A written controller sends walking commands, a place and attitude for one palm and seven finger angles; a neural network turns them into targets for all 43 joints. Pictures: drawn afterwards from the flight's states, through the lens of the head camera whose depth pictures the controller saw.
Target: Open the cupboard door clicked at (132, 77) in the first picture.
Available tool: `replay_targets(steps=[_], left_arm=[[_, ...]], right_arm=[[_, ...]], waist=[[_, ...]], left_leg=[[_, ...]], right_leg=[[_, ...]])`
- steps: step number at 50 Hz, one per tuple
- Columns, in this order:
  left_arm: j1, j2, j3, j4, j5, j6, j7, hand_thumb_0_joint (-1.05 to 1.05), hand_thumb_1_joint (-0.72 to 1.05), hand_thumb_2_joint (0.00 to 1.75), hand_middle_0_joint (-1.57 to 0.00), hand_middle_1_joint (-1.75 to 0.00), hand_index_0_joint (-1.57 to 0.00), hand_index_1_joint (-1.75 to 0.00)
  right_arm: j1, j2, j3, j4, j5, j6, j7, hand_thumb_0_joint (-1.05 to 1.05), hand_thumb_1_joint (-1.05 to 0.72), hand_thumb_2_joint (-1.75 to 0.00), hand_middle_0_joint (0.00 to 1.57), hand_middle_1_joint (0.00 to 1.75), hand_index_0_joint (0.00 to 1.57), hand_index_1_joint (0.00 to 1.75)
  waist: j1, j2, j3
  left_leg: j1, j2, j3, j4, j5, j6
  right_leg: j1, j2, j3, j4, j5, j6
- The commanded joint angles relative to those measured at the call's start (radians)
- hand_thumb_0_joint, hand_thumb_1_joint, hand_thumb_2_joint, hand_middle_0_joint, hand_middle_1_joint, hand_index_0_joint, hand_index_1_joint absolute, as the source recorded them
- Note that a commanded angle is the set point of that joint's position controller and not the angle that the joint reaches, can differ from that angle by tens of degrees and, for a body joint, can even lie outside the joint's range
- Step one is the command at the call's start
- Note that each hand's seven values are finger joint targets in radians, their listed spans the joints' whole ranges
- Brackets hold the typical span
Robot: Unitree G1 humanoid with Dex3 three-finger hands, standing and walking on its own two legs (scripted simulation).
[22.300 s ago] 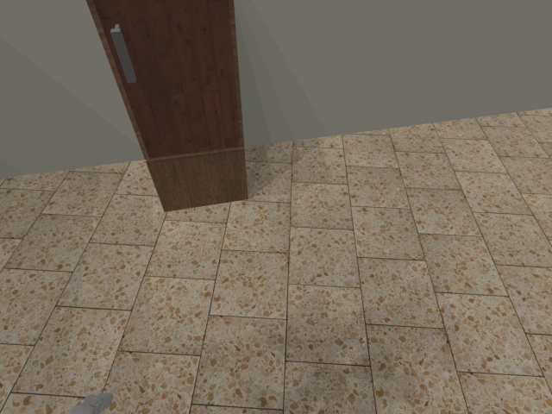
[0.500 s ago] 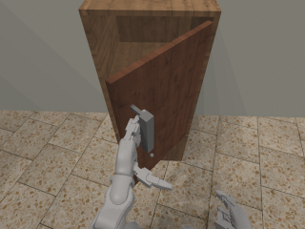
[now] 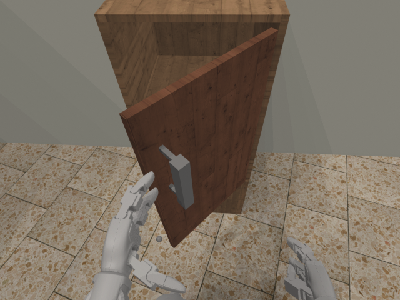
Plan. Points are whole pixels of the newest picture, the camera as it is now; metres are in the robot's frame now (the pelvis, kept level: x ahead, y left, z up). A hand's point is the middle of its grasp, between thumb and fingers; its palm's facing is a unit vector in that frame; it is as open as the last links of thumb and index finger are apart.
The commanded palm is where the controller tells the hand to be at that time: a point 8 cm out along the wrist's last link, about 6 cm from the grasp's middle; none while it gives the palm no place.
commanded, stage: slide the hand sideways off the handle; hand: left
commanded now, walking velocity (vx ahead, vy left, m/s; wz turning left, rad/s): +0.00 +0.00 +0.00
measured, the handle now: (176, 177) +0.34 +0.07 +0.07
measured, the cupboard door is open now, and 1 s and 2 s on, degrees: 48 48 48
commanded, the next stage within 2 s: draw the hand back to the body in 0.26 s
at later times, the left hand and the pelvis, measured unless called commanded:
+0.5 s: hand (131, 253) +0.19 +0.12 +0.08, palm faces -0.04 -1.00 -0.07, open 16.3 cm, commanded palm +0.16 +0.19 +0.09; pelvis -0.01 -0.01 -0.01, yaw +1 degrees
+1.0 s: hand (66, 239) +0.19 +0.20 +0.14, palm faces +0.14 -0.95 -0.28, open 15.4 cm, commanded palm +0.15 +0.25 +0.15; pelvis +0.00 +0.02 +0.03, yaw +0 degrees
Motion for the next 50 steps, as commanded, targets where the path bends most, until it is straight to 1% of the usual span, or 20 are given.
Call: replay_targets(steps=[1, 5, 11, 12, 14, 16, 18, 20, 23, 25, 27, 28, 35, 38, 43, 44, 45, 46, 48, 50], left_arm=[[0.019, 0.035, 0.045, -0.262, -0.031, -0.099, -0.044, 0.0, -0.5, 0.3, -0.15, -0.3, -0.15, -0.3], [0.116, 0.073, 0.1, -0.27, -0.065, -0.125, -0.092, 0.0, -0.5, 0.3, -0.15, -0.3, -0.15, -0.3], [0.131, 0.132, 0.191, -0.291, -0.116, -0.152, -0.153, 0.0, -0.5, 0.3, -0.15, -0.3, -0.15, -0.3], [0.107, 0.134, 0.194, -0.291, -0.126, -0.156, -0.162, 0.0, -0.5, 0.3, -0.15, -0.3, -0.15, -0.3], [0.094, 0.14, 0.211, -0.283, -0.148, -0.162, -0.179, 0.0, -0.5, 0.3, -0.15, -0.3, -0.15, -0.3], [0.061, 0.134, 0.2, -0.278, -0.159, -0.163, -0.195, 0.0, -0.5, 0.3, -0.15, -0.3, -0.15, -0.3], [0.044, 0.15, 0.22, -0.25, -0.169, -0.156, -0.204, 0.0, -0.5, 0.3, -0.15, -0.3, -0.15, -0.3], [0.031, 0.206, 0.272, -0.277, -0.176, -0.142, -0.205, 0.0, -0.5, 0.3, -0.15, -0.3, -0.15, -0.3], [0.03, 0.218, 0.291, -0.329, -0.184, -0.112, -0.198, 0.0, -0.5, 0.3, -0.15, -0.3, -0.15, -0.3], [0.055, 0.22, 0.305, -0.308, -0.192, -0.079, -0.192, 0.0, -0.5, 0.3, -0.15, -0.3, -0.15, -0.3], [0.037, 0.201, 0.287, -0.3, -0.201, -0.055, -0.192, 0.0, -0.5, 0.3, -0.15, -0.3, -0.15, -0.3], [0.055, 0.194, 0.287, -0.298, -0.207, -0.043, -0.194, 0.0, -0.5, 0.3, -0.15, -0.3, -0.15, -0.3], [0.081, 0.22, 0.299, -0.363, -0.2, 0.012, -0.201, 0.0, -0.5, 0.3, -0.15, -0.3, -0.15, -0.3], [0.064, 0.224, 0.308, -0.42, -0.2, 0.019, -0.198, 0.0, -0.5, 0.3, -0.15, -0.3, -0.15, -0.3], [0.074, 0.249, 0.35, -0.458, -0.215, 0.04, -0.203, 0.0, -0.32, 0.37, -0.16, -0.3, -0.16, -0.3], [0.07, 0.388, 0.371, -0.511, -0.071, 0.071, -0.085, 0.0, -0.29, 0.39, -0.16, -0.3, -0.16, -0.3], [0.115, 0.341, 0.369, -0.485, -0.053, 0.102, -0.027, 0.0, -0.26, 0.4, -0.16, -0.3, -0.16, -0.3], [0.128, 0.285, 0.326, -0.483, -0.046, 0.121, -0.009, 0.0, -0.22, 0.42, -0.16, -0.3, -0.16, -0.3], [0.117, 0.281, 0.32, -0.479, -0.021, 0.142, 0.027, 0.0, -0.15, 0.45, -0.16, -0.3, -0.16, -0.3], [0.114, 0.297, 0.335, -0.474, -0.006, 0.15, 0.051, 0.0, -0.08, 0.48, -0.16, -0.3, -0.16, -0.3]], right_arm=[[-0.05, -0.101, -0.051, -0.165, 0.009, -0.065, -0.009, 0.0, -0.9, -0.9, 0.2, 0.3, 0.2, 0.3], [-0.038, -0.105, -0.055, -0.164, 0.012, -0.081, -0.015, 0.0, -0.9, -0.9, 0.2, 0.3, 0.2, 0.3], [-0.048, -0.104, -0.061, -0.16, 0.019, -0.095, -0.028, 0.0, -0.9, -0.9, 0.2, 0.3, 0.2, 0.3], [-0.045, -0.107, -0.06, -0.156, 0.021, -0.099, -0.031, 0.0, -0.9, -0.9, 0.2, 0.3, 0.2, 0.3], [-0.046, -0.109, -0.06, -0.154, 0.022, -0.108, -0.037, 0.0, -0.9, -0.9, 0.2, 0.3, 0.2, 0.3], [-0.052, -0.112, -0.058, -0.15, 0.024, -0.12, -0.042, 0.0, -0.9, -0.9, 0.2, 0.3, 0.2, 0.3], [-0.051, -0.117, -0.058, -0.145, 0.028, -0.126, -0.048, 0.0, -0.9, -0.9, 0.2, 0.3, 0.2, 0.3], [-0.056, -0.121, -0.059, -0.149, 0.032, -0.128, -0.055, 0.0, -0.9, -0.9, 0.2, 0.3, 0.2, 0.3], [-0.059, -0.116, -0.054, -0.157, 0.042, -0.135, -0.062, 0.0, -0.9, -0.9, 0.2, 0.3, 0.2, 0.3], [-0.064, -0.114, -0.051, -0.156, 0.048, -0.136, -0.066, 0.0, -0.9, -0.9, 0.2, 0.3, 0.2, 0.3], [-0.066, -0.118, -0.045, -0.152, 0.052, -0.142, -0.069, 0.0, -0.9, -0.9, 0.2, 0.3, 0.2, 0.3], [-0.069, -0.118, -0.044, -0.153, 0.053, -0.146, -0.069, 0.0, -0.9, -0.9, 0.2, 0.3, 0.2, 0.3], [-0.07, -0.126, -0.038, -0.151, 0.055, -0.166, -0.071, 0.0, -0.9, -0.9, 0.2, 0.3, 0.2, 0.3], [-0.063, -0.125, -0.033, -0.152, 0.055, -0.177, -0.07, 0.0, -0.9, -0.9, 0.2, 0.3, 0.2, 0.3], [-0.056, -0.125, -0.029, -0.134, 0.056, -0.191, -0.072, 0.0, -0.9, -0.9, 0.2, 0.3, 0.2, 0.3], [-0.061, -0.12, -0.027, -0.116, 0.04, -0.17, -0.095, 0.0, -0.9, -0.9, 0.2, 0.3, 0.2, 0.3], [-0.062, -0.102, -0.022, -0.108, 0.035, -0.161, -0.103, 0.0, -0.9, -0.9, 0.2, 0.3, 0.2, 0.3], [-0.066, -0.104, -0.018, -0.112, 0.034, -0.154, -0.104, 0.0, -0.9, -0.9, 0.2, 0.3, 0.2, 0.3], [-0.071, -0.102, -0.013, -0.09, 0.032, -0.139, -0.103, 0.0, -0.9, -0.9, 0.2, 0.3, 0.2, 0.3], [-0.089, -0.109, -0.012, -0.077, 0.029, -0.132, -0.103, 0.0, -0.9, -0.9, 0.2, 0.3, 0.2, 0.3]], waist=[[-0.018, -0.085, -0.166], [-0.015, -0.117, -0.18], [-0.013, -0.078, -0.178], [-0.024, -0.094, -0.177], [-0.025, -0.117, -0.179], [-0.034, -0.104, -0.165], [-0.033, -0.119, -0.154], [-0.017, -0.119, -0.178], [0.003, -0.036, -0.207], [0.003, -0.073, -0.182], [-0.006, -0.081, -0.126], [0.002, -0.07, -0.116], [0.01, -0.041, -0.082], [0.013, 0.005, -0.086], [0.023, 0.016, -0.1], [0.051, 0.012, -0.109], [0.036, -0.024, -0.062], [0.026, -0.035, -0.037], [0.023, 0.028, -0.012], [0.027, 0.011, -0.004]], left_leg=[[0.071, -0.005, -0.01, -0.088, 0.271, 0.015], [0.023, -0.01, -0.011, -0.056, 0.25, 0.014], [-0.04, -0.017, -0.004, -0.008, 0.198, 0.009], [-0.048, -0.017, -0.004, 0.002, 0.189, 0.009], [-0.074, -0.017, -0.004, 0.016, 0.161, 0.007], [-0.083, -0.015, -0.005, 0.028, 0.147, 0.007], [-0.097, -0.014, -0.004, 0.033, 0.122, 0.008], [-0.083, -0.013, -0.004, 0.021, 0.121, 0.01], [-0.005, -0.014, -0.002, -0.03, 0.154, 0.013], [0.012, -0.01, -0.007, -0.053, 0.155, 0.015], [0.032, -0.007, -0.013, -0.085, 0.144, 0.016], [0.045, -0.007, -0.015, -0.103, 0.139, 0.016], [0.138, 0.004, -0.03, -0.184, 0.192, 0.018], [0.184, 0.008, -0.037, -0.212, 0.206, 0.012], [0.233, 0.013, -0.047, -0.239, 0.259, 0.003], [0.254, 0.024, -0.039, -0.285, 0.264, 0.016], [0.261, 0.024, -0.036, -0.298, 0.251, 0.017], [0.27, 0.025, -0.037, -0.307, 0.25, 0.017], [0.305, 0.032, -0.04, -0.336, 0.268, 0.014], [0.333, 0.037, -0.045, -0.369, 0.293, 0.014]], right_leg=[[0.118, -0.012, 0.038, -0.126, 0.411, 0.02], [0.14, -0.024, 0.071, -0.127, 0.447, 0.034], [0.135, -0.043, 0.129, -0.14, 0.391, 0.046], [0.13, -0.047, 0.138, -0.146, 0.384, 0.052], [0.128, -0.055, 0.157, -0.162, 0.329, 0.058], [0.11, -0.06, 0.169, -0.174, 0.287, 0.061], [0.097, -0.064, 0.182, -0.192, 0.223, 0.063], [0.129, -0.066, 0.196, -0.212, 0.185, 0.062], [0.156, -0.055, 0.161, -0.215, 0.202, 0.047], [0.157, -0.045, 0.143, -0.233, 0.195, 0.049], [0.134, -0.035, 0.116, -0.246, 0.17, 0.046], [0.132, -0.03, 0.1, -0.249, 0.15, 0.042], [0.148, -0.001, 0.02, -0.235, 0.21, 0.025], [0.147, 0.006, -0.005, -0.229, 0.224, 0.021], [0.183, 0.011, -0.024, -0.234, 0.276, 0.018], [0.236, -0.019, 0.04, -0.302, 0.273, 0.008], [0.231, -0.023, 0.036, -0.337, 0.255, 0.01], [0.223, -0.024, 0.031, -0.342, 0.252, 0.014], [0.248, -0.027, 0.023, -0.362, 0.257, 0.014], [0.287, -0.025, 0.019, -0.392, 0.27, 0.013]])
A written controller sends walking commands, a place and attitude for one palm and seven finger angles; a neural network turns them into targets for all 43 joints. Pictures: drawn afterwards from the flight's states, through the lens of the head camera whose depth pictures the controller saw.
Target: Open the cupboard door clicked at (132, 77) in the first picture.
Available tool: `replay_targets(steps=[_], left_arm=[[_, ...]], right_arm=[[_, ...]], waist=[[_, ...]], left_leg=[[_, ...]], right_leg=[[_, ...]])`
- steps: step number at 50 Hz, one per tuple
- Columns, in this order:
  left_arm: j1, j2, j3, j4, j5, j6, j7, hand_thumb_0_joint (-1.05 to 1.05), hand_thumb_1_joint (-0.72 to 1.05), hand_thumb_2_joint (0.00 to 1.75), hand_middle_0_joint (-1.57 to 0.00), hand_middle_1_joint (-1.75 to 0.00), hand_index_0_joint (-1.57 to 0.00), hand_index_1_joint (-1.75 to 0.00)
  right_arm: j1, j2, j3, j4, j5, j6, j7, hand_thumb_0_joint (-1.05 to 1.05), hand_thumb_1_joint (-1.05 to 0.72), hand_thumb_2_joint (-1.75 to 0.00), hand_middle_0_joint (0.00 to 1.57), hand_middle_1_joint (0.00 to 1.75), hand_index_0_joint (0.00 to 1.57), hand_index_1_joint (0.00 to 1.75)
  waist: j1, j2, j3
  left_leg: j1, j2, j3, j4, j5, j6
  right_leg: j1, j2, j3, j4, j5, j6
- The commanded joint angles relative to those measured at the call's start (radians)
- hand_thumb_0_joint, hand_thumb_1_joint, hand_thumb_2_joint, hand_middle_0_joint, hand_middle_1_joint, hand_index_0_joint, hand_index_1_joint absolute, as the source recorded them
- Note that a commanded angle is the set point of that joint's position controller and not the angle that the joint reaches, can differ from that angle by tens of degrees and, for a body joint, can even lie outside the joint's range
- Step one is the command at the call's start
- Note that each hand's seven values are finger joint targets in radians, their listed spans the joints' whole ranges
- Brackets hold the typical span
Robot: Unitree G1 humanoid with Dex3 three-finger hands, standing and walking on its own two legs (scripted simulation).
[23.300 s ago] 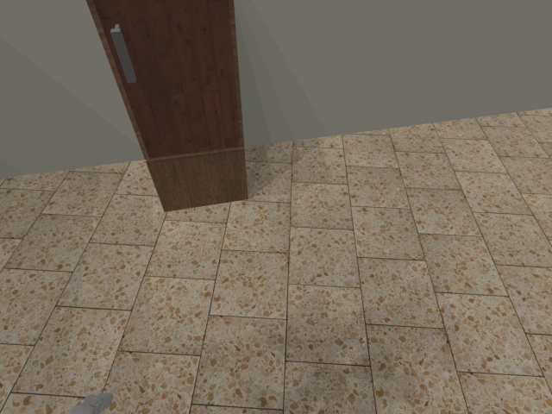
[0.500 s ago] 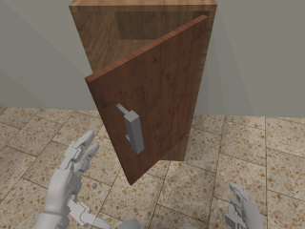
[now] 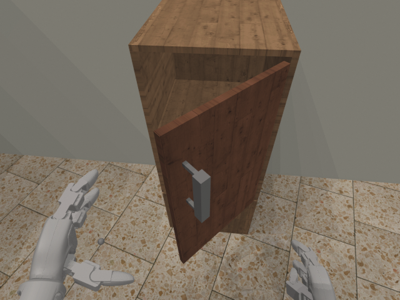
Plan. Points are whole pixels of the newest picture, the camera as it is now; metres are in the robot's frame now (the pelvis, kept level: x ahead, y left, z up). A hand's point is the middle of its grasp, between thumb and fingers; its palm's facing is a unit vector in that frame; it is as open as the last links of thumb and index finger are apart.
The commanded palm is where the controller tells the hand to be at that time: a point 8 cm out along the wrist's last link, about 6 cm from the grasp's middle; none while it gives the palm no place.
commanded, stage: draw the hand back to the body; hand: left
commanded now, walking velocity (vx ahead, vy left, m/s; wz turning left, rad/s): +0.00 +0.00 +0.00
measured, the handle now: (195, 191) +0.33 +0.05 +0.04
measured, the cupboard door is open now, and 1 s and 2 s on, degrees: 48 48 48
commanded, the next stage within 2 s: step back with the hand held close in 0.94 s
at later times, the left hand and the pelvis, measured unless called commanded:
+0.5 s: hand (46, 204) +0.20 +0.25 +0.18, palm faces +0.39 -0.82 -0.43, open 9.8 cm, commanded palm +0.15 +0.29 +0.19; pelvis +0.01 +0.00 +0.03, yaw -1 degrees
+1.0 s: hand (49, 206) +0.20 +0.23 +0.19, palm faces +0.42 -0.80 -0.42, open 7.4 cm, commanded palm +0.15 +0.27 +0.20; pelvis +0.01 -0.02 +0.04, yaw -1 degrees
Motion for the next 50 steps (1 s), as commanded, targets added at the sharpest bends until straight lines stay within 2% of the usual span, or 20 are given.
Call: replay_targets(steps=[1, 4, 5, 6, 7, 11, 14, 18, 22, 24, 26, 28, 30, 31, 35, 40, 42, 46, 47, 50], left_arm=[[-0.033, 0.105, 0.082, -0.208, 0.04, -0.033, 0.082, 0.0, -0.05, 0.5, -0.17, -0.3, -0.17, -0.3], [-0.074, 0.13, 0.112, -0.221, 0.049, -0.036, 0.103, 0.0, 0.06, 0.54, -0.17, -0.3, -0.17, -0.3], [-0.08, 0.146, 0.129, -0.217, 0.051, -0.034, 0.109, 0.0, 0.09, 0.55, -0.17, -0.3, -0.17, -0.3], [-0.079, 0.145, 0.135, -0.215, 0.052, -0.035, 0.114, 0.0, 0.13, 0.57, -0.17, -0.3, -0.17, -0.3], [-0.087, 0.152, 0.147, -0.223, 0.053, -0.036, 0.117, 0.0, 0.17, 0.58, -0.17, -0.3, -0.17, -0.3], [-0.08, 0.166, 0.186, -0.213, 0.05, -0.037, 0.124, 0.0, 0.31, 0.64, -0.18, -0.3, -0.18, -0.3], [-0.086, 0.178, 0.227, -0.185, 0.045, -0.039, 0.123, 0.0, 0.41, 0.69, -0.18, -0.3, -0.18, -0.3], [-0.126, 0.193, 0.267, -0.162, 0.039, -0.043, 0.119, 0.0, 0.55, 0.75, -0.19, -0.3, -0.19, -0.3], [-0.145, 0.227, 0.324, -0.166, 0.032, -0.05, 0.119, 0.0, 0.69, 0.81, -0.19, -0.3, -0.19, -0.3], [-0.167, 0.246, 0.35, -0.184, 0.031, -0.058, 0.119, 0.0, 0.76, 0.84, -0.19, -0.3, -0.19, -0.3], [-0.172, 0.254, 0.374, -0.162, 0.025, -0.058, 0.119, 0.0, 0.83, 0.87, -0.2, -0.3, -0.2, -0.3], [-0.187, 0.271, 0.401, -0.158, 0.021, -0.063, 0.119, 0.0, 0.9, 0.9, -0.2, -0.3, -0.2, -0.3], [-0.169, 0.225, 0.358, -0.12, 0.022, -0.058, 0.109, 0.0, 0.9, 0.9, -0.2, -0.3, -0.2, -0.3], [-0.155, 0.207, 0.345, -0.097, 0.019, -0.055, 0.105, 0.0, 0.9, 0.9, -0.2, -0.3, -0.2, -0.3], [-0.179, 0.219, 0.341, -0.093, 0.021, -0.054, 0.1, 0.0, 0.9, 0.9, -0.2, -0.3, -0.2, -0.3], [-0.21, 0.268, 0.377, -0.128, 0.023, -0.067, 0.105, 0.0, 0.9, 0.9, -0.2, -0.3, -0.2, -0.3], [-0.207, 0.263, 0.378, -0.136, 0.02, -0.07, 0.107, 0.0, 0.9, 0.9, -0.2, -0.3, -0.2, -0.3], [-0.203, 0.251, 0.365, -0.126, 0.02, -0.071, 0.106, 0.0, 0.9, 0.9, -0.2, -0.3, -0.2, -0.3], [-0.207, 0.248, 0.362, -0.132, 0.021, -0.075, 0.106, 0.0, 0.9, 0.9, -0.2, -0.3, -0.2, -0.3], [-0.185, 0.236, 0.354, -0.089, 0.02, -0.074, 0.103, 0.0, 0.9, 0.9, -0.2, -0.3, -0.2, -0.3]], right_arm=[[-0.103, -0.103, -0.045, -0.134, -0.003, -0.034, -0.012, 0.0, -0.9, -0.9, 0.2, 0.3, 0.2, 0.3], [-0.121, -0.104, -0.041, -0.122, -0.008, -0.035, -0.016, 0.0, -0.9, -0.9, 0.2, 0.3, 0.2, 0.3], [-0.134, -0.107, -0.04, -0.111, -0.009, -0.037, -0.018, 0.0, -0.9, -0.9, 0.2, 0.3, 0.2, 0.3], [-0.131, -0.103, -0.038, -0.105, -0.01, -0.038, -0.019, 0.0, -0.9, -0.9, 0.2, 0.3, 0.2, 0.3], [-0.134, -0.105, -0.039, -0.098, -0.012, -0.04, -0.018, 0.0, -0.9, -0.9, 0.2, 0.3, 0.2, 0.3], [-0.143, -0.107, -0.041, -0.071, -0.014, -0.045, -0.013, 0.0, -0.9, -0.9, 0.2, 0.3, 0.2, 0.3], [-0.154, -0.109, -0.048, -0.054, -0.016, -0.038, -0.008, 0.0, -0.9, -0.9, 0.2, 0.3, 0.2, 0.3], [-0.169, -0.115, -0.054, -0.038, -0.017, -0.024, -0.002, 0.0, -0.9, -0.9, 0.2, 0.3, 0.2, 0.3], [-0.177, -0.115, -0.061, -0.027, -0.018, -0.017, -0.002, 0.0, -0.9, -0.9, 0.2, 0.3, 0.2, 0.3], [-0.181, -0.116, -0.066, -0.023, -0.019, -0.017, 0.0, 0.0, -0.9, -0.9, 0.2, 0.3, 0.2, 0.3], [-0.185, -0.115, -0.066, -0.013, -0.019, -0.013, -0.001, 0.0, -0.9, -0.9, 0.2, 0.3, 0.2, 0.3], [-0.188, -0.114, -0.071, -0.007, -0.018, -0.009, 0.0, 0.0, -0.9, -0.9, 0.2, 0.3, 0.2, 0.3], [-0.193, -0.118, -0.074, -0.002, -0.019, -0.006, 0.002, 0.0, -0.9, -0.9, 0.2, 0.3, 0.2, 0.3], [-0.189, -0.118, -0.074, 0.0, -0.019, -0.003, 0.005, 0.0, -0.9, -0.9, 0.2, 0.3, 0.2, 0.3], [-0.198, -0.125, -0.084, 0.001, -0.021, 0.007, 0.006, 0.0, -0.9, -0.9, 0.2, 0.3, 0.2, 0.3], [-0.214, -0.118, -0.082, 0.004, -0.023, 0.003, -0.002, 0.0, -0.9, -0.9, 0.2, 0.3, 0.2, 0.3], [-0.216, -0.111, -0.08, 0.005, -0.022, -0.001, -0.004, 0.0, -0.9, -0.9, 0.2, 0.3, 0.2, 0.3], [-0.219, -0.109, -0.079, 0.012, -0.023, -0.009, -0.005, 0.0, -0.9, -0.9, 0.2, 0.3, 0.2, 0.3], [-0.217, -0.111, -0.08, 0.013, -0.022, -0.011, -0.004, 0.0, -0.9, -0.9, 0.2, 0.3, 0.2, 0.3], [-0.218, -0.111, -0.085, 0.019, -0.022, -0.012, -0.004, 0.0, -0.9, -0.9, 0.2, 0.3, 0.2, 0.3]], waist=[[-0.008, -0.011, -0.024], [-0.007, -0.031, -0.015], [0.0, 0.007, -0.015], [0.0, 0.001, -0.009], [0.002, 0.023, -0.022], [0.01, 0.009, -0.016], [0.015, -0.016, 0.009], [0.017, 0.0, 0.045], [0.025, 0.027, 0.025], [0.025, 0.024, 0.005], [0.027, 0.019, 0.029], [0.028, 0.01, 0.016], [0.024, 0.024, 0.042], [0.021, 0.005, 0.063], [0.022, -0.037, 0.049], [0.03, -0.01, 0.031], [0.03, 0.022, 0.032], [0.026, 0.014, 0.069], [0.025, 0.025, 0.051], [0.026, -0.018, 0.071]], left_leg=[[0.143, 0.045, -0.04, -0.225, 0.247, -0.015], [0.183, 0.046, -0.041, -0.275, 0.243, -0.017], [0.202, 0.045, -0.039, -0.289, 0.263, -0.017], [0.215, 0.048, -0.041, -0.303, 0.285, -0.021], [0.235, 0.048, -0.04, -0.315, 0.302, -0.025], [0.29, 0.059, -0.047, -0.363, 0.409, -0.041], [0.308, 0.06, -0.033, -0.389, 0.427, -0.04], [0.324, 0.06, -0.026, -0.426, 0.419, -0.042], [0.356, 0.055, -0.012, -0.441, 0.448, -0.037], [0.375, 0.054, -0.006, -0.444, 0.451, -0.035], [0.37, 0.051, -0.004, -0.45, 0.451, -0.033], [0.388, 0.049, 0.005, -0.449, 0.45, -0.027], [0.391, 0.048, 0.011, -0.449, 0.465, -0.023], [0.39, 0.049, 0.014, -0.451, 0.474, -0.021], [0.405, 0.047, 0.02, -0.456, 0.454, -0.01], [0.412, 0.037, 0.025, -0.456, 0.409, -0.005], [0.415, 0.034, 0.027, -0.457, 0.395, -0.006], [0.413, 0.034, 0.027, -0.461, 0.381, -0.006], [0.423, 0.034, 0.028, -0.46, 0.38, -0.006], [0.417, 0.035, 0.031, -0.464, 0.371, -0.003]], right_leg=[[0.067, -0.022, 0.014, -0.197, 0.196, -0.015], [0.111, -0.022, 0.009, -0.234, 0.192, -0.014], [0.133, -0.025, 0.012, -0.25, 0.204, -0.017], [0.148, -0.025, 0.009, -0.255, 0.215, -0.015], [0.164, -0.025, 0.009, -0.264, 0.223, -0.016], [0.226, -0.023, 0.003, -0.297, 0.273, -0.016], [0.256, -0.02, 0.005, -0.332, 0.299, -0.015], [0.284, -0.017, 0.009, -0.368, 0.305, -0.016], [0.324, -0.019, 0.018, -0.39, 0.345, -0.017], [0.336, -0.018, 0.022, -0.401, 0.357, -0.017], [0.343, -0.019, 0.023, -0.414, 0.371, -0.018], [0.347, -0.019, 0.027, -0.424, 0.384, -0.016], [0.341, -0.021, 0.03, -0.436, 0.397, -0.016], [0.335, -0.022, 0.026, -0.437, 0.408, -0.011], [0.341, -0.022, 0.03, -0.452, 0.407, -0.008], [0.349, -0.025, 0.046, -0.471, 0.38, -0.008], [0.342, -0.027, 0.052, -0.475, 0.368, -0.008], [0.324, -0.025, 0.053, -0.492, 0.353, -0.006], [0.326, -0.025, 0.055, -0.491, 0.349, -0.006], [0.323, -0.024, 0.053, -0.499, 0.339, -0.004]])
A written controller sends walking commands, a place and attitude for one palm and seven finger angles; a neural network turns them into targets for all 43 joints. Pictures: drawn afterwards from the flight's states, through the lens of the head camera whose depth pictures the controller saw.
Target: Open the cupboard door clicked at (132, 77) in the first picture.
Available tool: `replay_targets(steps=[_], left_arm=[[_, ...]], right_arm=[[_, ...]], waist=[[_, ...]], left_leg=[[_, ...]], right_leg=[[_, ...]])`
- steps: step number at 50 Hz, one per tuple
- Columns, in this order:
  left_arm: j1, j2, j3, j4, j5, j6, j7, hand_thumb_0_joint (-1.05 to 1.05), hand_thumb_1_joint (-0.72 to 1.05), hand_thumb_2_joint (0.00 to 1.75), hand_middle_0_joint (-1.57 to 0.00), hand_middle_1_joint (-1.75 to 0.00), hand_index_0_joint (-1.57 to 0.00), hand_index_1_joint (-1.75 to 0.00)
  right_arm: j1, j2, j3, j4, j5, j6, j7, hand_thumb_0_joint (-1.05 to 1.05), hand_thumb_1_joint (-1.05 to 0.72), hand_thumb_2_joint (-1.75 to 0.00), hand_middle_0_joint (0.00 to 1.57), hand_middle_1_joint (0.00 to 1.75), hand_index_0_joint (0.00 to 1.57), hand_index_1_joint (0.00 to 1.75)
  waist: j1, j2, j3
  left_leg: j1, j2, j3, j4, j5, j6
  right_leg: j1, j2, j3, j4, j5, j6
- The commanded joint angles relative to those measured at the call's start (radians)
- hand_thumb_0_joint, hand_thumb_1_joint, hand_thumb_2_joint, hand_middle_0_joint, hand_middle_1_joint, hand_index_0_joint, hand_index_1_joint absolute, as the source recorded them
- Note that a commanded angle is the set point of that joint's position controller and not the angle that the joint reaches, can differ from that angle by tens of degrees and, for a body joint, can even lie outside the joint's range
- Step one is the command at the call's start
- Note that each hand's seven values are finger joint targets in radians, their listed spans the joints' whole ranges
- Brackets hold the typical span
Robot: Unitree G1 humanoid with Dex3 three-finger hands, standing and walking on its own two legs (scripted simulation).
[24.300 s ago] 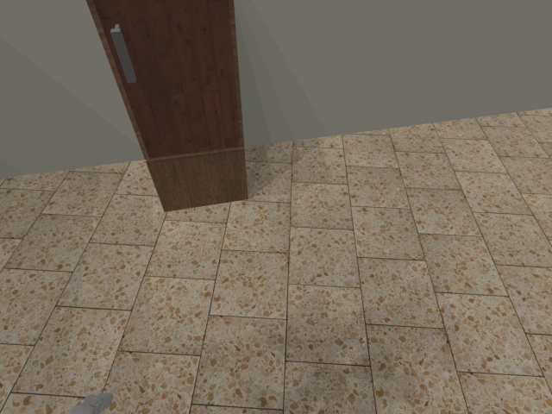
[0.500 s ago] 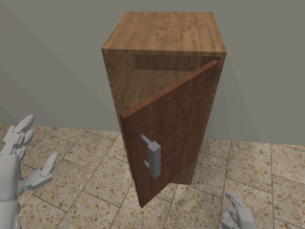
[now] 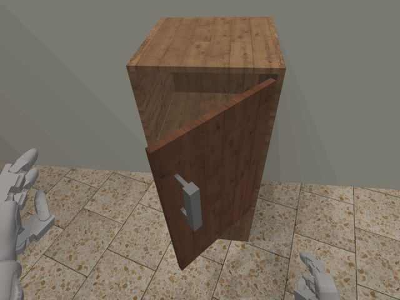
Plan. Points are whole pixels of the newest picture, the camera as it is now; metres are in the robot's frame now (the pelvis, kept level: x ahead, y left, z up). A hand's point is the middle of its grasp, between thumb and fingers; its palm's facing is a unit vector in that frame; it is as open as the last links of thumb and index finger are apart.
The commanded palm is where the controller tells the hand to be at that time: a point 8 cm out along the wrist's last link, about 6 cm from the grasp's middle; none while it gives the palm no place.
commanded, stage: step back with the hand held close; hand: left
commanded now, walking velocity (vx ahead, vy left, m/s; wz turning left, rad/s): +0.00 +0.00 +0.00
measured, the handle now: (187, 202) +0.32 +0.08 +0.00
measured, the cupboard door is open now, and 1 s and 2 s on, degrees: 48 48 48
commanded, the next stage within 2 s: stop stepping back and stand still in 1.28 s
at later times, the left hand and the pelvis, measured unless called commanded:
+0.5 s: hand (33, 227) +0.17 +0.28 +0.15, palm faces +0.32 -0.78 -0.54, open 7.4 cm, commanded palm +0.11 +0.32 +0.17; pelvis -0.04 +0.03 +0.00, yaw -2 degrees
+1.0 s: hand out of the picture +0.07 +0.31 +0.15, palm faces +0.46 -0.75 -0.47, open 7.4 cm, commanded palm +0.00 +0.35 +0.17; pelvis -0.12 +0.05 -0.02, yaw +3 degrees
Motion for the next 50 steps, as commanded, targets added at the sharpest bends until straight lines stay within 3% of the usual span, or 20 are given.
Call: replay_targets(steps=[1, 2, 3, 4, 6, 9, 11, 15, 21, 25, 29, 32, 38, 40, 42, 44, 46, 47, 49, 50], left_arm=[[-0.066, 0.174, 0.111, -0.173, -0.008, -0.072, 0.014, 0.0, 0.9, 0.9, -0.2, -0.3, -0.2, -0.3], [-0.075, 0.177, 0.113, -0.183, -0.006, -0.076, 0.013, 0.0, 0.9, 0.9, -0.2, -0.3, -0.2, -0.3], [-0.195, 0.236, 0.144, -0.271, -0.006, -0.089, 0.02, 0.0, 0.9, 0.9, -0.2, -0.3, -0.2, -0.3], [-0.226, 0.336, 0.259, -0.255, 0.002, -0.124, 0.029, 0.0, 0.9, 0.9, -0.2, -0.3, -0.2, -0.3], [-0.092, 0.254, 0.202, -0.143, 0.006, -0.123, 0.018, 0.0, 0.9, 0.9, -0.2, -0.3, -0.2, -0.3], [-0.003, 0.202, 0.153, -0.165, 0.007, -0.123, 0.007, 0.0, 0.9, 0.9, -0.2, -0.3, -0.2, -0.3], [0.04, 0.203, 0.153, -0.189, 0.004, -0.121, 0.011, 0.0, 0.9, 0.9, -0.2, -0.3, -0.2, -0.3], [0.065, 0.274, 0.22, -0.28, 0.001, -0.124, 0.026, 0.0, 0.9, 0.9, -0.2, -0.3, -0.2, -0.3], [0.099, 0.285, 0.244, -0.313, 0.0, -0.131, 0.043, 0.0, 0.9, 0.9, -0.2, -0.3, -0.2, -0.3], [0.102, 0.265, 0.23, -0.304, 0.006, -0.138, 0.045, 0.0, 0.9, 0.9, -0.2, -0.3, -0.2, -0.3], [0.076, 0.242, 0.211, -0.287, 0.022, -0.153, 0.051, 0.0, 0.9, 0.9, -0.2, -0.3, -0.2, -0.3], [0.049, 0.243, 0.215, -0.305, 0.041, -0.172, 0.056, 0.0, 0.9, 0.9, -0.2, -0.3, -0.2, -0.3], [0.006, 0.249, 0.242, -0.354, 0.069, -0.196, 0.063, 0.0, 0.9, 0.9, -0.2, -0.3, -0.2, -0.3], [0.006, 0.263, 0.256, -0.368, 0.067, -0.2, 0.062, 0.0, 0.9, 0.9, -0.2, -0.3, -0.2, -0.3], [0.013, 0.256, 0.256, -0.365, 0.065, -0.208, 0.058, 0.0, 0.9, 0.9, -0.2, -0.3, -0.2, -0.3], [0.008, 0.255, 0.242, -0.376, 0.051, -0.213, 0.057, 0.0, 0.9, 0.9, -0.2, -0.3, -0.2, -0.3], [-0.003, 0.256, 0.223, -0.372, 0.037, -0.215, 0.065, 0.0, 0.9, 0.9, -0.2, -0.3, -0.2, -0.3], [-0.008, 0.255, 0.214, -0.368, 0.035, -0.213, 0.07, 0.0, 0.9, 0.9, -0.2, -0.3, -0.2, -0.3], [-0.011, 0.265, 0.221, -0.357, 0.033, -0.207, 0.075, 0.0, 0.9, 0.9, -0.2, -0.3, -0.2, -0.3], [-0.01, 0.257, 0.211, -0.364, 0.032, -0.209, 0.076, 0.0, 0.9, 0.9, -0.2, -0.3, -0.2, -0.3]], right_arm=[[-0.143, -0.095, -0.04, -0.155, 0.005, -0.052, -0.005, 0.0, -0.9, -0.9, 0.2, 0.3, 0.2, 0.3], [-0.143, -0.097, -0.042, -0.155, 0.005, -0.053, -0.003, 0.0, -0.9, -0.9, 0.2, 0.3, 0.2, 0.3], [-0.154, -0.1, -0.041, -0.159, 0.007, -0.06, -0.006, 0.0, -0.9, -0.9, 0.2, 0.3, 0.2, 0.3], [-0.121, -0.119, -0.042, -0.19, 0.025, -0.039, -0.007, 0.0, -0.9, -0.9, 0.2, 0.3, 0.2, 0.3], [-0.129, -0.104, -0.046, -0.173, 0.015, -0.015, -0.005, 0.0, -0.9, -0.9, 0.2, 0.3, 0.2, 0.3], [-0.119, -0.115, -0.056, -0.193, 0.016, 0.009, 0.002, 0.0, -0.9, -0.9, 0.2, 0.3, 0.2, 0.3], [-0.118, -0.119, -0.062, -0.206, 0.019, 0.019, 0.0, 0.0, -0.9, -0.9, 0.2, 0.3, 0.2, 0.3], [-0.125, -0.117, -0.071, -0.231, 0.021, 0.039, -0.009, 0.0, -0.9, -0.9, 0.2, 0.3, 0.2, 0.3], [-0.122, -0.11, -0.078, -0.26, 0.027, 0.055, -0.016, 0.0, -0.9, -0.9, 0.2, 0.3, 0.2, 0.3], [-0.114, -0.123, -0.08, -0.262, 0.025, 0.05, -0.014, 0.0, -0.9, -0.9, 0.2, 0.3, 0.2, 0.3], [-0.101, -0.137, -0.079, -0.269, 0.026, 0.039, -0.009, 0.0, -0.9, -0.9, 0.2, 0.3, 0.2, 0.3], [-0.089, -0.146, -0.08, -0.274, 0.024, 0.024, -0.009, 0.0, -0.9, -0.9, 0.2, 0.3, 0.2, 0.3], [-0.079, -0.141, -0.083, -0.278, 0.015, -0.007, -0.009, 0.0, -0.9, -0.9, 0.2, 0.3, 0.2, 0.3], [-0.08, -0.136, -0.084, -0.275, 0.012, -0.017, -0.007, 0.0, -0.9, -0.9, 0.2, 0.3, 0.2, 0.3], [-0.076, -0.132, -0.085, -0.269, 0.01, -0.024, 0.0, 0.0, -0.9, -0.9, 0.2, 0.3, 0.2, 0.3], [-0.056, -0.124, -0.089, -0.251, 0.012, -0.026, 0.007, 0.0, -0.9, -0.9, 0.2, 0.3, 0.2, 0.3], [-0.045, -0.112, -0.087, -0.214, 0.012, -0.025, 0.012, 0.0, -0.9, -0.9, 0.2, 0.3, 0.2, 0.3], [-0.039, -0.106, -0.085, -0.203, 0.011, -0.02, 0.016, 0.0, -0.9, -0.9, 0.2, 0.3, 0.2, 0.3], [-0.048, -0.098, -0.082, -0.197, 0.013, -0.014, 0.016, 0.0, -0.9, -0.9, 0.2, 0.3, 0.2, 0.3], [-0.069, -0.105, -0.084, -0.193, 0.015, -0.015, 0.009, 0.0, -0.9, -0.9, 0.2, 0.3, 0.2, 0.3]], waist=[[-0.001, -0.053, -0.045], [0.0, -0.041, -0.06], [-0.001, -0.022, -0.103], [-0.05, -0.069, -0.007], [-0.049, -0.113, -0.011], [-0.054, -0.072, -0.107], [-0.055, -0.035, -0.167], [-0.05, -0.065, -0.252], [-0.049, -0.035, -0.229], [-0.051, -0.008, -0.179], [-0.065, -0.016, -0.095], [-0.067, 0.001, -0.08], [-0.058, 0.082, -0.116], [-0.059, 0.073, -0.126], [-0.068, 0.031, -0.083], [-0.078, -0.088, -0.085], [-0.086, -0.19, -0.11], [-0.089, -0.221, -0.121], [-0.092, -0.226, -0.131], [-0.098, -0.143, -0.101]], left_leg=[[0.026, 0.008, 0.015, -0.042, 0.177, 0.03], [0.034, 0.008, 0.016, -0.043, 0.18, 0.03], [0.047, 0.004, 0.016, -0.037, 0.179, 0.033], [-0.013, 0.014, -0.017, 0.012, 0.125, 0.047], [-0.02, 0.014, -0.026, 0.044, 0.122, 0.044], [-0.013, 0.023, -0.006, 0.059, 0.191, 0.039], [-0.011, 0.037, -0.006, 0.046, 0.269, 0.035], [-0.017, 0.05, -0.013, 0.05, 0.382, 0.031], [-0.089, 0.065, -0.034, 0.036, 0.361, 0.031], [-0.175, 0.079, -0.063, -0.004, 0.221, 0.042], [-0.351, 0.097, -0.096, -0.063, -0.156, 0.068], [-0.467, 0.118, -0.138, -0.102, -0.328, 0.088], [-0.624, 0.179, -0.208, -0.181, -0.47, 0.124], [-0.611, 0.166, -0.194, -0.145, -0.457, 0.121], [-0.598, 0.12, -0.155, -0.065, -0.455, 0.107], [-0.414, 0.053, -0.091, 0.098, -0.335, 0.06], [-0.174, -0.004, -0.037, 0.346, -0.185, 0.015], [-0.132, -0.012, -0.027, 0.404, -0.146, 0.005], [-0.106, -0.009, -0.015, 0.357, -0.112, 0.007], [-0.117, 0.007, -0.042, 0.272, -0.105, 0.016]], right_leg=[[-0.059, -0.052, 0.031, -0.083, 0.137, 0.028], [-0.055, -0.052, 0.032, -0.081, 0.14, 0.028], [-0.045, -0.057, 0.04, -0.082, 0.146, 0.029], [-0.186, -0.096, 0.136, -0.136, 0.172, 0.031], [-0.206, -0.128, 0.133, -0.139, 0.185, 0.024], [-0.179, -0.14, 0.108, -0.087, 0.271, 0.032], [-0.14, -0.136, 0.089, -0.04, 0.344, 0.035], [-0.099, -0.124, 0.073, 0.024, 0.439, 0.038], [-0.119, -0.106, 0.081, 0.069, 0.375, 0.037], [-0.136, -0.087, 0.083, 0.071, 0.229, 0.038], [-0.135, -0.079, 0.105, 0.07, 0.008, 0.039], [-0.09, -0.063, 0.096, 0.108, -0.084, 0.045], [0.054, -0.005, 0.063, 0.317, 0.019, 0.056], [0.04, -0.008, 0.082, 0.307, 0.026, 0.05], [-0.047, -0.034, 0.154, 0.221, -0.047, 0.028], [-0.258, -0.11, 0.247, 0.06, -0.144, -0.018], [-0.509, -0.233, 0.333, -0.056, -0.182, -0.08], [-0.545, -0.269, 0.33, -0.065, -0.144, -0.094], [-0.544, -0.263, 0.272, -0.03, -0.054, -0.075], [-0.553, -0.224, 0.235, 0.016, -0.046, -0.054]])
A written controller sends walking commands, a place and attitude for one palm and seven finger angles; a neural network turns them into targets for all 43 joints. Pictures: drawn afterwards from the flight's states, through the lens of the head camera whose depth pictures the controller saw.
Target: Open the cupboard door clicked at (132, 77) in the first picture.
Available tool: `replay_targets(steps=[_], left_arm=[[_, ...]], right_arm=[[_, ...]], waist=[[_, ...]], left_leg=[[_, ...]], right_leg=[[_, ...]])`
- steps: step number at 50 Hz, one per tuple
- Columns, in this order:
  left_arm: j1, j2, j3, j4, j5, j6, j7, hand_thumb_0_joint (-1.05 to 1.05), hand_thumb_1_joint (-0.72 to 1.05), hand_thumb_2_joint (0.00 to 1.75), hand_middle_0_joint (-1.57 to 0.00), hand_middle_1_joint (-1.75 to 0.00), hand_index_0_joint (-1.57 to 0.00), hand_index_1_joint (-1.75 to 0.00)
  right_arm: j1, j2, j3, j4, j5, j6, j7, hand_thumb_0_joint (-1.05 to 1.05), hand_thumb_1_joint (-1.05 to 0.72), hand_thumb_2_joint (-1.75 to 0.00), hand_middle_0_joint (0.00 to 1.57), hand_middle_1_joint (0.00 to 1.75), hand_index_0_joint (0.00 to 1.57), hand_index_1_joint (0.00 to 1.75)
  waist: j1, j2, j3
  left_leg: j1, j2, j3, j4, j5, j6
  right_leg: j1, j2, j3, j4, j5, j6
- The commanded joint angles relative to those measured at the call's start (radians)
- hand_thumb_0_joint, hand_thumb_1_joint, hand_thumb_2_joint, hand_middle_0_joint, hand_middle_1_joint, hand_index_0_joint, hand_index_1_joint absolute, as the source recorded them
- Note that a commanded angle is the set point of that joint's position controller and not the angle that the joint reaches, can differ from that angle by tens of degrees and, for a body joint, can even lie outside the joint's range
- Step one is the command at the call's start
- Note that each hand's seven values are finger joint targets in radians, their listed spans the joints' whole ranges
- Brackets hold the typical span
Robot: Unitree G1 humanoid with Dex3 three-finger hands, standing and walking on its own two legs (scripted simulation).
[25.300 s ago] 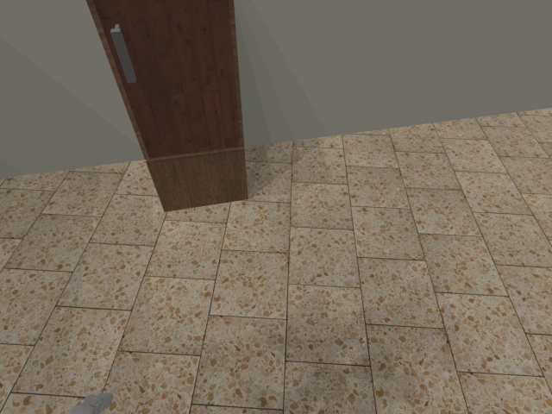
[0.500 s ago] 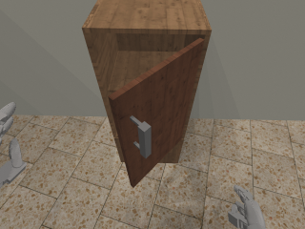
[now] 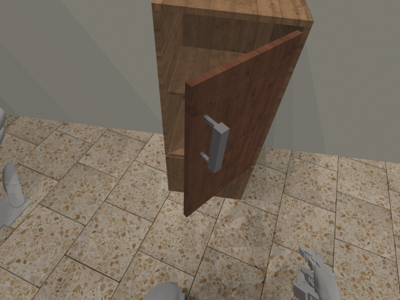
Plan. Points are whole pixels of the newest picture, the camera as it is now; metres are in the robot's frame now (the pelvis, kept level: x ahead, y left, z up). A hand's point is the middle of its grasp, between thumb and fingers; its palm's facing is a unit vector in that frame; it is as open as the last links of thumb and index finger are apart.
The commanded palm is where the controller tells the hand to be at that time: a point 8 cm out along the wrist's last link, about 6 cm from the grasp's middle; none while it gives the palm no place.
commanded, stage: step back with the hand held close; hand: left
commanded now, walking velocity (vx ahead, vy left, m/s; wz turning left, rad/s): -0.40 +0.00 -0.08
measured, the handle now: (211, 144) +0.45 +0.01 +0.03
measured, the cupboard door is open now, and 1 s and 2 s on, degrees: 48 48 48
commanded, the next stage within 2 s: stop stepping back and stand still in 0.28 s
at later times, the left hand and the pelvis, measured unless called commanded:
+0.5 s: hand (14, 260) +0.13 +0.23 +0.18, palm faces +0.22 -0.86 -0.46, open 7.4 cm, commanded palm +0.09 +0.28 +0.19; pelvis -0.11 +0.01 +0.00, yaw -11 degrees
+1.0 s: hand out of the picture +0.03 +0.27 +0.20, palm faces +0.37 -0.85 -0.37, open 7.4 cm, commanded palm -0.04 +0.32 +0.19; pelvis -0.23 +0.04 +0.01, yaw -8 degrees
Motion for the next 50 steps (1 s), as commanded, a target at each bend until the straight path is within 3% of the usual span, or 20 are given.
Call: replay_targets(steps=[1, 3, 5, 8, 15, 17, 20, 22, 24, 26, 28, 31, 34, 35, 37, 40, 46, 47, 49, 50], left_arm=[[-0.053, 0.219, 0.138, -0.176, -0.021, -0.05, 0.028, 0.0, 0.9, 0.9, -0.2, -0.3, -0.2, -0.3], [-0.058, 0.226, 0.174, -0.223, -0.015, -0.064, 0.023, 0.0, 0.9, 0.9, -0.2, -0.3, -0.2, -0.3], [-0.063, 0.264, 0.217, -0.226, 0.002, -0.08, 0.022, 0.0, 0.9, 0.9, -0.2, -0.3, -0.2, -0.3], [-0.016, 0.217, 0.18, -0.23, -0.028, -0.054, 0.02, 0.0, 0.9, 0.9, -0.2, -0.3, -0.2, -0.3], [-0.046, 0.174, 0.077, -0.213, -0.059, -0.034, 0.01, 0.0, 0.9, 0.9, -0.2, -0.3, -0.2, -0.3], [-0.059, 0.212, 0.106, -0.21, -0.076, -0.051, 0.002, 0.0, 0.9, 0.9, -0.2, -0.3, -0.2, -0.3], [-0.065, 0.32, 0.181, -0.245, -0.083, -0.077, 0.0, 0.0, 0.9, 0.9, -0.2, -0.3, -0.2, -0.3], [-0.109, 0.412, 0.252, -0.293, -0.057, -0.094, -0.002, 0.0, 0.9, 0.9, -0.2, -0.3, -0.2, -0.3], [-0.077, 0.257, 0.16, -0.215, -0.066, -0.022, -0.017, 0.0, 0.9, 0.9, -0.2, -0.3, -0.2, -0.3], [-0.027, 0.232, 0.148, -0.228, -0.075, 0.022, -0.023, 0.0, 0.9, 0.9, -0.2, -0.3, -0.2, -0.3], [-0.09, 0.224, 0.129, -0.163, -0.077, -0.003, -0.019, 0.0, 0.9, 0.9, -0.2, -0.3, -0.2, -0.3], [0.041, 0.265, 0.201, -0.106, -0.065, 0.007, 0.002, 0.0, 0.9, 0.9, -0.2, -0.3, -0.2, -0.3], [0.169, 0.233, 0.175, -0.174, -0.057, 0.01, -0.002, 0.0, 0.9, 0.9, -0.2, -0.3, -0.2, -0.3], [0.188, 0.257, 0.187, -0.21, -0.051, 0.01, -0.004, 0.0, 0.9, 0.9, -0.2, -0.3, -0.2, -0.3], [0.119, 0.268, 0.163, -0.302, -0.052, 0.02, -0.015, 0.0, 0.9, 0.9, -0.2, -0.3, -0.2, -0.3], [-0.185, 0.296, 0.168, -0.276, -0.034, 0.019, -0.031, 0.0, 0.9, 0.9, -0.2, -0.3, -0.2, -0.3], [-0.208, 0.183, 0.065, -0.034, -0.004, 0.005, 0.016, 0.0, 0.9, 0.9, -0.2, -0.3, -0.2, -0.3], [-0.237, 0.172, 0.042, -0.061, -0.004, -0.002, 0.021, 0.0, 0.9, 0.9, -0.2, -0.3, -0.2, -0.3], [-0.253, 0.165, 0.041, -0.125, 0.007, -0.021, 0.026, 0.0, 0.9, 0.9, -0.2, -0.3, -0.2, -0.3], [-0.21, 0.199, 0.07, -0.101, 0.013, -0.02, 0.019, 0.0, 0.9, 0.9, -0.2, -0.3, -0.2, -0.3]], right_arm=[[-0.079, -0.129, -0.058, -0.136, 0.006, -0.044, -0.021, 0.0, -0.9, -0.9, 0.2, 0.3, 0.2, 0.3], [-0.119, -0.148, -0.06, -0.165, 0.0, -0.064, -0.029, 0.0, -0.9, -0.9, 0.2, 0.3, 0.2, 0.3], [-0.108, -0.129, -0.071, -0.144, -0.014, -0.085, -0.026, 0.0, -0.9, -0.9, 0.2, 0.3, 0.2, 0.3], [-0.111, -0.12, -0.079, -0.129, -0.006, -0.102, -0.003, 0.0, -0.9, -0.9, 0.2, 0.3, 0.2, 0.3], [-0.056, -0.105, -0.059, -0.062, -0.013, -0.115, 0.003, 0.0, -0.9, -0.9, 0.2, 0.3, 0.2, 0.3], [-0.054, -0.099, -0.057, -0.058, -0.021, -0.103, 0.006, 0.0, -0.9, -0.9, 0.2, 0.3, 0.2, 0.3], [-0.078, -0.075, -0.038, -0.056, -0.003, -0.079, -0.007, 0.0, -0.9, -0.9, 0.2, 0.3, 0.2, 0.3], [-0.109, -0.068, 0.004, -0.104, -0.023, -0.12, 0.004, 0.0, -0.9, -0.9, 0.2, 0.3, 0.2, 0.3], [-0.073, -0.093, -0.032, -0.102, 0.02, -0.109, -0.032, 0.0, -0.9, -0.9, 0.2, 0.3, 0.2, 0.3], [-0.086, -0.129, -0.036, -0.118, 0.016, -0.12, -0.032, 0.0, -0.9, -0.9, 0.2, 0.3, 0.2, 0.3], [-0.059, -0.127, -0.023, -0.09, 0.013, -0.147, -0.013, 0.0, -0.9, -0.9, 0.2, 0.3, 0.2, 0.3], [-0.084, -0.113, -0.022, -0.093, -0.014, -0.127, -0.006, 0.0, -0.9, -0.9, 0.2, 0.3, 0.2, 0.3], [-0.095, -0.112, -0.039, -0.123, -0.015, -0.098, 0.006, 0.0, -0.9, -0.9, 0.2, 0.3, 0.2, 0.3], [-0.094, -0.111, -0.043, -0.132, -0.01, -0.087, 0.008, 0.0, -0.9, -0.9, 0.2, 0.3, 0.2, 0.3], [-0.075, -0.124, -0.058, -0.118, -0.004, -0.054, -0.002, 0.0, -0.9, -0.9, 0.2, 0.3, 0.2, 0.3], [-0.054, -0.085, -0.031, -0.079, -0.011, -0.052, 0.008, 0.0, -0.9, -0.9, 0.2, 0.3, 0.2, 0.3], [0.003, -0.104, -0.031, -0.041, -0.015, -0.116, -0.063, 0.0, -0.9, -0.9, 0.2, 0.3, 0.2, 0.3], [0.022, -0.111, -0.029, -0.055, -0.014, -0.126, -0.066, 0.0, -0.9, -0.9, 0.2, 0.3, 0.2, 0.3], [0.001, -0.138, -0.036, -0.097, -0.009, -0.137, -0.049, 0.0, -0.9, -0.9, 0.2, 0.3, 0.2, 0.3], [-0.018, -0.128, -0.041, -0.112, 0.0, -0.135, -0.037, 0.0, -0.9, -0.9, 0.2, 0.3, 0.2, 0.3]], waist=[[-0.032, 0.015, -0.123], [-0.012, 0.331, -0.174], [-0.017, 0.268, -0.208], [0.001, 0.098, -0.233], [-0.012, 0.286, -0.307], [-0.003, 0.221, -0.334], [0.006, -0.127, -0.269], [0.014, -0.164, -0.258], [-0.037, -0.212, -0.287], [-0.033, 0.324, -0.315], [-0.038, 0.281, -0.115], [0.005, 0.21, -0.139], [0.018, 0.3, -0.175], [0.018, 0.149, -0.166], [-0.007, -0.247, -0.091], [-0.081, -0.174, -0.116], [-0.048, 0.011, -0.144], [-0.055, 0.071, -0.166], [-0.05, 0.435, -0.066], [-0.049, 0.286, -0.04]], left_leg=[[0.22, 0.096, -0.13, -0.188, -0.033, 0.019], [-0.123, 0.339, -0.41, -0.541, -0.269, 0.113], [-0.236, 0.421, -0.466, -0.645, -0.423, 0.152], [0.043, 0.34, -0.271, -0.51, -0.156, 0.128], [0.326, 0.249, -0.127, -0.618, -0.062, -0.041], [0.41, 0.236, -0.086, -0.521, 0.102, -0.092], [0.333, 0.062, -0.012, 0.137, 0.032, -0.062], [0.151, 0.075, 0.035, 0.183, -0.01, -0.048], [0.3, 0.014, 0.055, -0.061, 0.3, -0.019], [0.543, 0.16, -0.205, -0.294, 0.705, 0.06], [0.175, 0.268, -0.416, -0.554, -0.014, 0.099], [-0.021, 0.201, -0.259, -0.704, -0.359, -0.082], [-0.135, 0.117, -0.053, -0.572, -0.315, -0.087], [-0.099, 0.048, 0.033, -0.303, -0.24, -0.068], [-0.056, -0.047, -0.012, 0.533, -0.087, -0.068], [-0.033, 0.065, -0.013, 0.668, 0.082, -0.066], [0.261, 0.045, 0.135, -0.172, -0.111, 0.025], [0.297, 0.041, 0.107, -0.303, -0.154, 0.034], [0.285, 0.376, -0.4, -0.525, -0.44, 0.176], [0.205, 0.439, -0.467, -0.552, -0.375, 0.223]], right_leg=[[-0.163, -0.137, 0.125, -0.127, -0.118, -0.068], [0.168, 0.047, -0.018, 0.326, -0.195, 0.006], [0.246, 0.078, 0.046, 0.691, -0.27, 0.007], [0.056, 0.043, 0.014, 0.625, -0.301, -0.002], [0.147, 0.064, -0.135, 0.046, -0.419, -0.051], [0.171, 0.021, -0.105, -0.239, -0.345, -0.087], [-0.049, -0.362, 0.215, -0.387, 0.152, -0.202], [0.103, -0.379, 0.162, -0.256, 0.46, -0.199], [0.196, -0.179, -0.091, -0.03, 0.542, -0.078], [0.01, 0.015, -0.127, 0.294, -0.12, 0.013], [0.078, 0.029, -0.005, 0.436, -0.477, -0.018], [0.268, 0.065, -0.13, 0.323, -0.354, -0.037], [0.467, 0.071, -0.193, 0.04, -0.39, -0.077], [0.372, -0.024, -0.107, -0.137, -0.388, -0.106], [-0.188, -0.439, 0.44, -0.518, -0.615, -0.194], [-0.325, -0.332, 0.197, -0.495, -0.769, -0.13], [-0.019, -0.243, 0.028, -0.237, -0.463, -0.101], [0.029, -0.193, -0.008, -0.104, -0.438, -0.077], [-0.21, -0.028, -0.15, 0.43, -0.328, -0.001], [-0.231, -0.065, -0.067, 0.555, -0.269, -0.001]])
